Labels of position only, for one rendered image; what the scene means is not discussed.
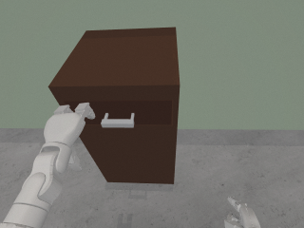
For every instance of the left robot forearm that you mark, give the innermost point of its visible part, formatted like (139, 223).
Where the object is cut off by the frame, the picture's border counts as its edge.
(40, 189)

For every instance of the robot left hand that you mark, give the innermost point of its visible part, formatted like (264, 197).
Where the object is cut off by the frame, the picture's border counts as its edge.
(65, 126)

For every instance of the handle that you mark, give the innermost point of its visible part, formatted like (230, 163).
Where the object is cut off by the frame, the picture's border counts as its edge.
(117, 123)

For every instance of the cabinet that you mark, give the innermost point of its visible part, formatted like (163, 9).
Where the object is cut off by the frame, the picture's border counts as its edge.
(122, 65)

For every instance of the robot right hand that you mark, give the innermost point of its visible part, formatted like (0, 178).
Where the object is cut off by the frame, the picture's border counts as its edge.
(246, 219)

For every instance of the drawer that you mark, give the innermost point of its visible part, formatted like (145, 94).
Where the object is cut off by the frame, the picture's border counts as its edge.
(146, 112)

